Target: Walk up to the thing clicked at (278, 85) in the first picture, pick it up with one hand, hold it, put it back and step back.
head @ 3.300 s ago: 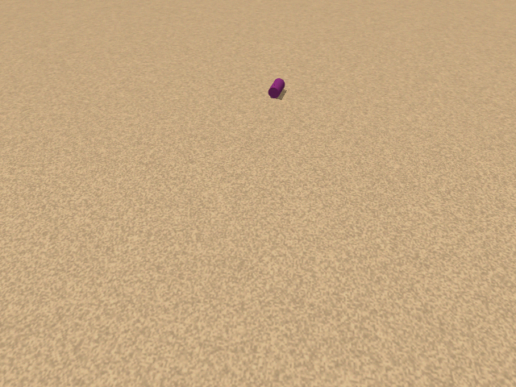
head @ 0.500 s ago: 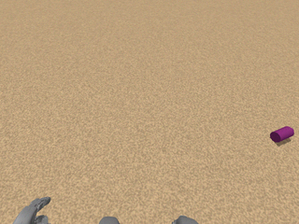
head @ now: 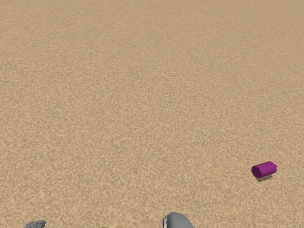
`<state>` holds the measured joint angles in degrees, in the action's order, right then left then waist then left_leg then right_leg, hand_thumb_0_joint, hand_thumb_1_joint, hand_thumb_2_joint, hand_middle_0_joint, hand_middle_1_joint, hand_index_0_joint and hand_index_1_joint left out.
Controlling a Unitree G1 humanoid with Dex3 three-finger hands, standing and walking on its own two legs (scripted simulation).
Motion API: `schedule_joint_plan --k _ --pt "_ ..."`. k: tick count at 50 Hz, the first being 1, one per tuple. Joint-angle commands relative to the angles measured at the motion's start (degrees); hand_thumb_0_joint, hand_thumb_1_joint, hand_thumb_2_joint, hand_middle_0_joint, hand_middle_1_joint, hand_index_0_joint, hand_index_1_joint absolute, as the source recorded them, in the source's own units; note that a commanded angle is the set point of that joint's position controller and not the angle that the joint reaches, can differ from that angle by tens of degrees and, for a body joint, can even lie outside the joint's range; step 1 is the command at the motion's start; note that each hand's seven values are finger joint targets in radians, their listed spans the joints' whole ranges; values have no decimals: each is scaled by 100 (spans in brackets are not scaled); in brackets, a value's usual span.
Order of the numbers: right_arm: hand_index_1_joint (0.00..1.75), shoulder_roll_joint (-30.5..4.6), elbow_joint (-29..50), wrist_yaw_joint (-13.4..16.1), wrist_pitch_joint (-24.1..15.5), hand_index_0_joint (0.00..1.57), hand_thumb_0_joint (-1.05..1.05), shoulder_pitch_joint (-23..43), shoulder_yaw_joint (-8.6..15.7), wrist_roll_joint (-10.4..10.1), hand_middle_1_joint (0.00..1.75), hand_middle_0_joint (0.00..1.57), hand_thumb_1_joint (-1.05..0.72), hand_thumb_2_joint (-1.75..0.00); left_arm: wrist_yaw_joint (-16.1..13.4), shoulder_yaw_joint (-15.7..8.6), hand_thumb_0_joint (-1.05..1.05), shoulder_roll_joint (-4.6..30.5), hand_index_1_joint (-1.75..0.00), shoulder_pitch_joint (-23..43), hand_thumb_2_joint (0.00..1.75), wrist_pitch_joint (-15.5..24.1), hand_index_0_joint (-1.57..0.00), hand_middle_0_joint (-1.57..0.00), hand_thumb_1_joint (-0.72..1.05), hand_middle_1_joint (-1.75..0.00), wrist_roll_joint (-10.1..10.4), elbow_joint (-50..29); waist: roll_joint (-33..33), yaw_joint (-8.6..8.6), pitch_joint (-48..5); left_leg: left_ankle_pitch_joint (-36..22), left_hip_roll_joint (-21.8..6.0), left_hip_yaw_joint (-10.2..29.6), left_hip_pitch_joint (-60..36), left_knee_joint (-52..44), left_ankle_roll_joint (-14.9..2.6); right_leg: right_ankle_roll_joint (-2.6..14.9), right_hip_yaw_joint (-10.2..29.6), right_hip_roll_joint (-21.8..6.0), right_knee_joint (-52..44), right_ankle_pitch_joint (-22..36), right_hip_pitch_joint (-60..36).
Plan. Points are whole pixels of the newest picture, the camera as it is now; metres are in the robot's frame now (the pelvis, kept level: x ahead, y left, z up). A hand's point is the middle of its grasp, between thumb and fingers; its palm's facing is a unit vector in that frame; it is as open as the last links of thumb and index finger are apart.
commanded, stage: walk up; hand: left
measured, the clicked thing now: (265, 168) +0.64 -0.91 -0.71
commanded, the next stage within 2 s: none
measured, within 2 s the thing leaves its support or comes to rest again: neither
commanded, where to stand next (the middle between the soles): +0.31 -1.17 m, yaw +10 degrees
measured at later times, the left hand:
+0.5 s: hand out of the picture +0.14 +0.04 -0.16, palm faces +0.02 -0.95 -0.32, open 7.4 cm
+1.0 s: hand (211, 209) +0.21 -0.20 -0.13, palm faces +0.04 -0.93 -0.37, open 7.4 cm
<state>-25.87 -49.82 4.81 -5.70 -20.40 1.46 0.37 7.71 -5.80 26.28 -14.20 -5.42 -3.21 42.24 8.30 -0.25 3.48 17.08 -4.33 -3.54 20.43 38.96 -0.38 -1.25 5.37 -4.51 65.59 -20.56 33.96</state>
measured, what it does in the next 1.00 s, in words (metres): steps to the right: right foot, then left foot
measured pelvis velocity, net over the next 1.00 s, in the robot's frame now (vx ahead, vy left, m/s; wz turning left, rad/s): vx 0.16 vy -0.48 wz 0.08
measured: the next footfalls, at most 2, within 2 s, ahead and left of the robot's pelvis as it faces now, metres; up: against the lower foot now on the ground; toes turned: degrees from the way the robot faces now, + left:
right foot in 0.14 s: +0.13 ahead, -0.28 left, +0.00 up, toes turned -1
left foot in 0.42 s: +0.21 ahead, -0.14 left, +0.00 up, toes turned +10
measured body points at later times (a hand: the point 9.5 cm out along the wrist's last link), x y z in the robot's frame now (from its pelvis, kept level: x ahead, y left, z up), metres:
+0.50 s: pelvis +0.10 -0.24 +0.00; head +0.13 -0.20 +0.44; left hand +0.14 +0.09 -0.13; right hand +0.18 -0.57 -0.08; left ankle +0.17 -0.14 -0.71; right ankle +0.10 -0.32 -0.68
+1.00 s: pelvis +0.16 -0.48 +0.00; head +0.19 -0.47 +0.45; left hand +0.21 -0.15 -0.11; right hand +0.24 -0.85 -0.09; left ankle +0.20 -0.38 -0.67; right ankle +0.20 -0.58 -0.71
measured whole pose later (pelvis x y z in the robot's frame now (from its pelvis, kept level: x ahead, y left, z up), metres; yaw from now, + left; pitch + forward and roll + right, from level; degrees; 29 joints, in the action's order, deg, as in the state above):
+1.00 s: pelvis +0.16 -0.48 +0.00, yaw +5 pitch -1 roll +0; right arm -28.5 -56.8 5.3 -4.1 -17.9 2.7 -0.5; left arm 5.0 -4.7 24.2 -14.9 -4.6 -3.7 44.0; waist 0.6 -2.5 3.4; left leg 26.9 -2.2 -5.3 31.2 58.3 -3.5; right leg 3.0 -3.0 0.1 42.0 -20.2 21.2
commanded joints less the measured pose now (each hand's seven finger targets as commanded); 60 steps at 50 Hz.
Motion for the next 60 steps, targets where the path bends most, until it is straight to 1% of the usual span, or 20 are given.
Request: schedule_joint_plan --k 1,6,7,8,9,16,19,22,27,34,39,40,41,45,49,52,53,54,55,60 --pt "30 -2307 240 104 -184 20 0 144 703 171 30 20 -90 -90 77 -415 0 1088 -30 216 90 101 -20 -20 90 -30 82 -546 -2040 -24 -44 1682 -1185 1206 779 -1908 -1201 47 -204 -319 -1086 5 -413" --pt "30 -2004 98 86 25 20 0 602 615 218 30 20 -90 -90 -52 -586 0 1171 -30 -1048 90 148 -20 -20 90 -30 51 107 -1073 -741 -706 1174 -517 115 1620 303 -693 49 -1184 425 -2854 250 -2772" --pt "30 -1385 89 109 90 20 0 461 415 210 30 20 -90 -90 -134 -687 0 1490 -30 -1516 90 203 -20 -20 90 -30 -63 183 344 -1100 -657 1418 15 -495 2357 2145 -475 215 -581 168 -3737 -332 -3177" --pt "30 -1084 258 152 82 20 0 394 319 69 30 20 -90 -90 -230 -730 0 2147 -30 -1132 90 295 -20 -20 90 -30 -58 -89 1496 -888 -428 2112 642 -338 3445 3107 -261 886 2306 -1220 -4960 -255 -2876" --pt "30 -1317 208 273 109 20 0 563 422 67 30 20 -90 -90 -315 -759 0 2352 -30 -305 90 341 -20 -20 90 -30 77 -338 1217 -532 -235 1750 23 336 3090 3359 -255 1458 3296 -1711 -5476 -1100 -2282" --pt "30 -1203 -521 128 -84 20 0 -583 323 -60 30 20 -90 -90 -381 -314 0 1091 -30 276 90 346 -20 -20 90 -30 16 -462 577 -92 -341 821 227 -138 1087 952 -323 1841 576 -770 -3942 2370 -2119" --pt "30 -1245 -632 171 -114 20 0 -1458 395 -64 30 20 -90 -90 -323 -160 0 968 -30 804 90 264 -20 -20 90 -30 36 -756 76 406 -672 -1063 319 -171 -1002 -717 -321 1461 -30 -481 -3243 2041 -1201" --pt "30 -2298 -65 365 -72 20 0 -1267 747 76 30 20 -90 -90 -370 -113 0 830 -30 6 90 127 -20 -20 90 -30 5 -770 -1043 296 -918 446 -2550 4270 -2185 -2147 -1190 257 209 440 -314 -820 848" --pt "30 -1943 113 208 -128 20 0 -226 598 -41 30 20 -90 -90 -260 -370 0 1377 -30 -148 90 106 -20 -20 90 -30 10 -399 -1285 -23 -144 776 -1588 2050 -290 -1814 -1232 128 481 81 145 -123 284" --pt "30 -2380 133 107 -108 20 0 -296 786 163 30 20 -90 -90 -60 -418 0 1235 -30 371 90 31 -20 -20 90 -30 13 -543 -1876 247 -202 1404 -1313 1332 256 -1392 -1314 -60 -247 -151 -880 -483 -53" --pt "30 -2010 65 126 98 20 0 501 621 201 30 20 -90 -90 -159 -621 0 1275 -30 -1246 90 91 -20 -20 90 -30 -14 113 -925 -845 -698 1395 -528 -9 1875 772 -630 136 -999 462 -2856 -81 -2636" --pt "30 -1350 94 141 171 20 0 461 392 136 30 20 -90 -90 -225 -695 0 1700 -30 -1656 90 143 -20 -20 90 -30 -138 183 837 -1196 -332 1861 70 -589 2986 2739 -394 360 229 -159 -3921 -1247 -2565" --pt "30 -1310 249 239 194 20 0 615 424 25 30 20 -90 -90 -317 -679 0 2279 -30 -676 90 224 -20 -20 90 -30 -85 -217 1447 -792 -12 2044 547 45 3306 3415 -268 1019 3056 -1203 -5473 -1698 -1715" --pt "30 -1680 -587 216 110 20 0 -256 456 -108 30 20 -90 -90 -443 -502 0 1709 -30 339 90 264 -20 -20 90 -30 -10 -310 576 -15 12 1042 -128 230 2100 2641 -308 1486 1481 -810 -4388 -747 -1616" --pt "30 -1426 -682 155 48 20 0 -724 421 -81 30 20 -90 -90 -407 -284 0 1239 -30 399 90 260 -20 -20 90 -30 -49 -467 580 -10 -80 886 222 -63 851 1371 -390 1756 910 -719 -4157 949 -1517" --pt "30 -1307 -691 181 -82 20 0 -1455 408 -93 30 20 -90 -90 -387 -116 0 1013 -30 710 90 185 -20 -20 90 -30 0 -677 73 336 -424 -745 346 -30 -780 -754 -326 1449 186 -391 -3114 1993 -1193" --pt "30 -1612 -634 242 -108 20 0 -1662 520 11 30 20 -90 -90 -389 -21 0 801 -30 583 90 205 -20 -20 90 -30 66 -766 -562 482 -674 -821 -58 802 -1682 -1320 -355 1080 -35 -130 -2159 1779 -637" --pt "30 -2194 -358 305 -117 20 0 -1520 692 162 30 20 -90 -90 -388 45 0 491 -30 343 90 224 -20 -20 90 -30 96 -874 -1843 391 -703 -748 -1726 3420 -2384 -1757 -763 475 -152 493 -1020 -184 725" --pt "30 -2471 -80 360 -87 20 0 -1106 777 33 30 20 -90 -90 -448 -87 0 1000 -30 -6 90 111 -20 -20 90 -30 3 -739 -1059 206 -713 -880 -2658 4345 -2194 -1805 -1392 155 315 464 -196 -1026 1004" --pt "30 -1941 71 291 -60 20 0 -545 677 -46 30 20 -90 -90 -362 -318 0 1359 -30 207 90 101 -20 -20 90 -30 44 -583 -1210 31 -143 -738 -1605 1880 -468 -1294 -1385 173 667 287 578 -242 416"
